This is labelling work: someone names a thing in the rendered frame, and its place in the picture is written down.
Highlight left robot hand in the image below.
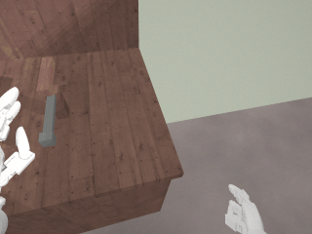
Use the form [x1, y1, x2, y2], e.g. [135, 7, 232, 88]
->
[0, 87, 35, 193]

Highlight tap lever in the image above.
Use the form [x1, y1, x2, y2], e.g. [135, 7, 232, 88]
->
[38, 95, 57, 147]

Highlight right robot hand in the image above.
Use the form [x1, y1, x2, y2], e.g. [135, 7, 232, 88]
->
[225, 184, 264, 234]

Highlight counter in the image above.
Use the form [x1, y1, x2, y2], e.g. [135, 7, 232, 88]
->
[0, 0, 184, 234]

